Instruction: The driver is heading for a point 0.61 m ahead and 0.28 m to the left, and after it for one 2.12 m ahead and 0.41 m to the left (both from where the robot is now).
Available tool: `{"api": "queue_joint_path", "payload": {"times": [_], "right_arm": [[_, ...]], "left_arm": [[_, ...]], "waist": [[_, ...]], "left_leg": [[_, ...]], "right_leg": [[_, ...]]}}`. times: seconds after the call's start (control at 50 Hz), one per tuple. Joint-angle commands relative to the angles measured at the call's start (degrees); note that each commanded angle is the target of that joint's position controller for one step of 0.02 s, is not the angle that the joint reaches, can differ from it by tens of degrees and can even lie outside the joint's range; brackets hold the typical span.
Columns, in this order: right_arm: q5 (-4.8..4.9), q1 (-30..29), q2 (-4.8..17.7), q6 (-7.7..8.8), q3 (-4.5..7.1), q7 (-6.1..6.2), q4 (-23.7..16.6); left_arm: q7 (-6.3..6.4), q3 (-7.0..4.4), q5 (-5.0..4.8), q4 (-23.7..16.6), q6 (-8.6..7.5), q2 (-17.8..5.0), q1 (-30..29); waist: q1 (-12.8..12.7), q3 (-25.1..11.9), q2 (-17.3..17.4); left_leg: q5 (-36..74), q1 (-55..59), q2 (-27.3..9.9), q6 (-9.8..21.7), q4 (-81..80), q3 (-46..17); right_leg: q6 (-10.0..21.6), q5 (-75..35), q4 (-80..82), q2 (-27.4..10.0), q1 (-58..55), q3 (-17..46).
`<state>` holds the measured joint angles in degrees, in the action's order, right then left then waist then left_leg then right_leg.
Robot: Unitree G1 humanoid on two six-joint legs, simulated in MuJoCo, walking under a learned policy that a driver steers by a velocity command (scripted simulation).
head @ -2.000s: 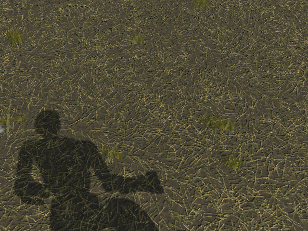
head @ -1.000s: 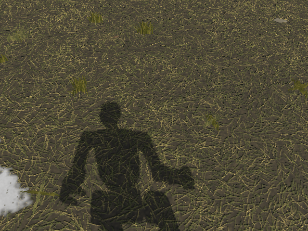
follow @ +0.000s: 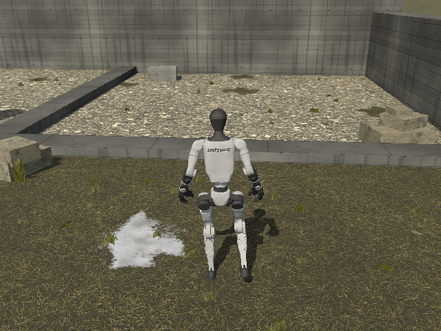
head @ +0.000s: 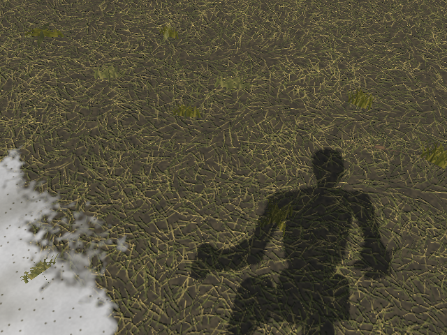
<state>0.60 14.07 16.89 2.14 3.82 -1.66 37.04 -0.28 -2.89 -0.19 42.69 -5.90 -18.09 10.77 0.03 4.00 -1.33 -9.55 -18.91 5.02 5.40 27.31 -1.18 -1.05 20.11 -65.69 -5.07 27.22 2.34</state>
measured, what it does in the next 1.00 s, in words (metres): walks ahead, turning left: right foot, then left foot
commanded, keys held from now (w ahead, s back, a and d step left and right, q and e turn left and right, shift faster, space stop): q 0.64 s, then w+q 0.36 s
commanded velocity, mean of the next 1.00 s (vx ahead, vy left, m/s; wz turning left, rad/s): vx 0.21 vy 0.00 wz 0.60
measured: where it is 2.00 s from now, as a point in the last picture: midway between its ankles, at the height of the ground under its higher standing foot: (108, 243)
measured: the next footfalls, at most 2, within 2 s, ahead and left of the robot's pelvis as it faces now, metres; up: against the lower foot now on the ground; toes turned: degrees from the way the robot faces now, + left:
right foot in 0.30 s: +0.34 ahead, -0.11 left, +0.00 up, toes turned +15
left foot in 0.76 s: +0.18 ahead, +0.11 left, +0.00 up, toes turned +29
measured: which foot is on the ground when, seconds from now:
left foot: down 0.00-0.30, up 0.32-0.74, down 0.76-1.00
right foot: up 0.00-0.28, down 0.30-0.74, up 0.76-1.00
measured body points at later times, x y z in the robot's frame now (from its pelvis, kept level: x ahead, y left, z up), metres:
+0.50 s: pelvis +0.19 -0.04 +0.00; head +0.23 -0.04 +0.44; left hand +0.28 +0.26 -0.09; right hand +0.39 -0.29 -0.11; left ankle +0.12 +0.08 -0.66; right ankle +0.30 -0.12 -0.74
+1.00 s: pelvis +0.24 +0.04 +0.02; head +0.23 +0.09 +0.47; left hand +0.24 +0.38 -0.09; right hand +0.43 -0.18 -0.07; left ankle +0.15 +0.09 -0.74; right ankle +0.45 -0.05 -0.67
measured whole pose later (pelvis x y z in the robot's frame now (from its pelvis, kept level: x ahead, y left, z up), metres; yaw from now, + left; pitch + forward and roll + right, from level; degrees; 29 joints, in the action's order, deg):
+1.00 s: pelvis +0.24 +0.04 +0.02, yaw +36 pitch +2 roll -4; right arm 0.4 24.6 15.1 1.9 2.9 1.6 41.4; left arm -1.1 -5.7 -0.3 43.5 -3.5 -19.3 4.4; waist 2.6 0.0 -2.3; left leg -13.9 -5.2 0.3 3.1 17.8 -7.3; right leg -2.7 3.1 -43.9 -1.3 34.3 2.8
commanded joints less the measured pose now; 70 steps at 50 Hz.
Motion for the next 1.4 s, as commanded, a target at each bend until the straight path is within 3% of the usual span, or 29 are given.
{"api": "queue_joint_path", "payload": {"times": [0.02,0.08,0.14,0.22,0.28,0.3,0.32,0.34,0.38,0.44,0.52,0.64,0.72,0.74,0.76,0.78,0.8,0.82,0.88,1.06,1.18,1.22,1.24,1.26,1.28,1.3,1.32,1.36,1.4], "right_arm": [[-0.45,-1.8,8.1,1.42,2.25,0.99,-4.3],[-0.39,-0.6,9.9,0.84,2.84,2.33,-2.7],[0.29,1.9,10.2,-0.59,3.13,3.23,-1.2],[0.58,3.3,9.4,-1.78,3.07,3.88,-0.1],[0.59,-0.3,7.3,-2.06,2.51,4.14,-1.6],[-0.25,0.9,4.1,-1.85,1.45,4.02,-2.8],[-0.42,12.8,1.4,-1.87,0.72,3.84,-1.4],[0.4,16.8,7.7,-2.09,1.63,3.58,-0.5],[0.91,6.2,12.0,-4.3,3.28,4.31,-0.7],[0.81,3.8,8.3,-6.26,2.85,4.54,-2.1],[0.17,1.4,5.5,-5.73,1.97,4.25,-3.3],[0.17,-1.4,6.0,-5.76,1.79,2.43,-4.5],[0.42,5.0,6.9,-5.5,2.89,1.19,-1.2],[0.8,10.3,7.9,-5.3,3.63,1.44,1.2],[0.91,15.3,12.3,-4.9,4.68,2.36,2.1],[-0.56,12.0,18.2,-3.08,5.18,1.94,-0.5],[-1.53,7.7,14.4,-1.35,4.21,1.88,-1.4],[-1.08,4.4,12.0,-0.27,3.2,2.18,-1.4],[-0.4,4.0,8.4,0.23,1.74,3.08,-0.9],[0.71,11.8,10.0,0.38,2.57,3.9,2.3],[0.66,11.5,9.2,-0.38,2.35,3.63,4.0],[-0.15,10.2,6.4,-0.37,1.21,3.41,3.3],[-0.35,13.2,3.2,0.09,0.12,3.48,1.9],[0.96,17.0,2.0,1.15,-0.4,3.58,1.9],[2.04,12.3,7.4,1.65,0.81,3.36,2.5],[1.81,6.7,8.5,1.92,1.03,3.1,1.8],[0.92,3.6,7.7,2.25,0.87,2.93,1.2],[0.28,2.7,5.8,2.32,0.84,2.31,1.1],[-0.22,2.0,3.5,2.35,0.21,2.08,0.7]], "left_arm": [[0.23,-1.85,1.02,-3.5,0.15,-6.2,1.6],[0.58,-1.14,1.57,-4.9,0.94,-3.9,-2.8],[-0.01,-0.43,1.06,-6.1,0.98,-2.4,-8.5],[-0.73,-1.37,0.54,-7.1,1.12,-4.9,-10.3],[-0.51,-2.37,1.33,-5.9,0.32,-6.3,-4.7],[0.01,-2.88,2.38,-6.2,0.13,-9.2,-1.5],[0.36,-2.7,3.62,-6.7,0.98,-10.3,-0.5],[0.12,-3.08,1.44,-6.2,2.1,-9.4,0.3],[0.67,-1.46,1.23,-7.8,3.53,-3.9,-3.8],[1.41,-1.41,1.92,-7.4,4.71,-4.7,-7.8],[1.92,-2.15,1.51,-6.0,4.93,-5.6,-6.3],[1.43,-3.26,0.52,-4.9,6.09,-8.3,-7.5],[1.14,-3.56,-1.67,-3.1,6.48,-8.5,-7.0],[0.93,-2.85,-1.31,-2.8,6.5,-5.6,-7.2],[0.06,-1.37,0.08,-4.0,6.35,-0.5,-8.9],[0.06,-2.05,-0.28,-7.6,4.91,-2.2,-12.6],[-0.07,-3.2,-1.54,-8.0,3.54,-6.7,-15.4],[-0.2,-3.95,-1.75,-7.1,2.79,-8.3,-13.4],[-0.29,-3.98,0.54,-3.8,1.86,-6.6,-10.5],[-1.83,-2.24,-0.81,-6.3,0.45,-2.8,-19.2],[-2.56,-2.54,-0.66,-5.3,-1.16,-5.3,-13.6],[-1.76,-4.02,0.23,-2.3,-1.53,-8.8,-0.7],[-1.44,-5.2,1.26,-0.9,-1.41,-13.9,9.2],[-2.36,-5.2,0.6,1.6,-1.02,-13.4,12.9],[-2.24,-3.78,-0.77,1.5,-0.86,-8.3,10.2],[-1.83,-3.09,-0.7,1.1,-0.39,-6.1,6.9],[-1.57,-2.57,-0.15,0.9,0.05,-5.0,4.4],[-1.24,-1.74,0.76,0.8,0.06,-3.3,2.5],[-1.1,-1.68,-0.17,1.6,-0.18,-3.8,3.4]], "waist": [[-1.6,-6.5,4.6],[-1.0,-4.9,4.2],[1.6,-6.4,6.1],[1.6,-7.3,7.3],[-2.0,-8.8,7.9],[-2.3,-14.8,1.8],[2.5,-21.1,-12.5],[2.7,-24.7,-14.4],[0.0,-14.3,-4.3],[1.3,-7.1,-6.6],[-0.1,-9.6,-6.7],[-0.8,-9.6,-7.3],[2.8,-9.4,-5.8],[4.7,-8.7,-1.6],[5.9,-6.1,13.9],[5.2,-2.7,17.3],[4.9,-0.2,12.0],[2.3,0.9,11.9],[1.0,-1.6,9.8],[5.1,0.8,9.4],[2.7,-0.7,11.8],[-3.7,-10.6,9.3],[-5.5,-21.4,-2.9],[-4.0,-23.7,-17.0],[-4.8,-14.7,-10.2],[-4.7,-8.2,-5.8],[-3.5,-4.8,-2.6],[-1.1,-2.9,-3.8],[-0.3,-2.4,-4.6]], "left_leg": [[16.3,8.7,-14.3,11.8,-13.8,-18.2],[30.0,3.5,-11.1,9.7,-11.2,-11.7],[26.5,2.2,-8.5,6.3,-8.4,-10.7],[19.3,7.4,-10.4,4.5,-2.6,-18.3],[15.2,8.7,-7.7,1.5,7.1,-21.1],[4.0,4.0,-3.4,-1.2,19.0,-17.3],[-34.2,-9.4,4.4,-5.2,34.3,-12.1],[-32.3,-14.6,0.3,-7.1,43.0,-10.6],[-22.7,-17.9,-3.5,-9.8,47.1,-7.3],[-16.8,-12.2,-5.7,-10.4,42.7,-3.5],[-14.6,-10.7,-7.6,-10.2,33.2,-1.5],[-10.5,-2.8,-8.4,-7.8,19.3,2.0],[-7.6,10.8,-5.5,-2.3,5.2,6.0],[-11.0,17.5,-5.8,0.2,0.9,2.9],[-19.8,22.9,-18.9,6.4,-8.4,-18.5],[-31.6,18.2,-26.3,15.7,-16.8,-40.9],[-35.9,16.0,-25.4,14.3,-20.6,-38.5],[-31.6,15.6,-23.4,11.3,-20.2,-33.6],[-17.2,15.6,-17.5,6.7,-18.6,-22.5],[-5.1,13.9,-14.9,6.3,-15.9,-18.2],[9.4,16.2,-16.9,4.8,-9.4,-20.1],[20.9,11.5,-11.7,1.7,7.3,-15.5],[7.6,-5.5,-5.0,-2.4,27.3,-10.3],[-23.9,-19.0,0.3,-4.6,41.0,-10.1],[-21.4,-25.1,-3.3,-4.3,46.4,-11.7],[-16.5,-25.9,-5.9,-3.7,45.9,-9.4],[-12.6,-24.4,-7.9,-3.4,43.4,-7.4],[-8.1,-20.2,-10.8,-3.5,38.6,-5.7],[-7.7,-19.5,-11.4,-4.6,34.4,-3.7]], "right_leg": [[-1.8,-4.2,4.4,-1.6,7.7,1.0],[-3.9,-11.2,14.7,1.2,5.4,-0.6],[-3.7,-22.0,27.0,5.2,-0.1,-1.1],[-2.2,-20.9,34.7,6.8,-2.1,2.4],[0.9,-25.3,42.2,5.1,-9.8,2.0],[4.4,-41.8,40.6,-3.7,-21.8,8.6],[14.6,-61.1,38.2,-18.5,-37.7,24.7],[18.7,-43.9,41.3,-23.3,-38.0,35.9],[14.2,-24.7,44.4,-15.3,-27.9,22.4],[12.6,-17.4,49.7,-8.8,-13.6,9.7],[15.3,-22.7,50.6,-10.9,-17.5,5.0],[14.4,-17.5,51.1,-12.7,-16.6,-0.2],[8.9,7.4,48.4,-11.5,-8.7,-3.1],[5.6,12.4,40.0,-8.3,-2.4,-6.9],[0.1,16.4,16.7,-0.6,11.8,-14.0],[-0.4,16.4,8.4,6.0,25.2,-3.7],[1.3,9.5,6.0,3.0,25.8,1.4],[2.0,2.4,7.6,2.0,25.1,1.8],[-0.2,-10.2,12.1,1.8,18.0,0.7],[-2.9,-19.1,33.1,5.3,9.6,0.6],[1.2,-14.6,39.0,5.8,-2.3,-2.0],[6.1,-16.0,39.7,2.5,-22.8,0.5],[13.2,-12.4,38.5,-9.7,-44.8,18.9],[18.3,0.1,47.9,-17.4,-51.2,40.6],[16.5,7.3,50.0,-16.4,-45.2,37.6],[14.7,4.3,50.5,-14.1,-37.8,28.5],[14.0,-1.3,51.8,-11.7,-31.3,22.9],[13.5,-9.9,54.6,-8.5,-24.3,16.4],[14.8,-16.5,56.4,-7.6,-21.6,13.8]]}}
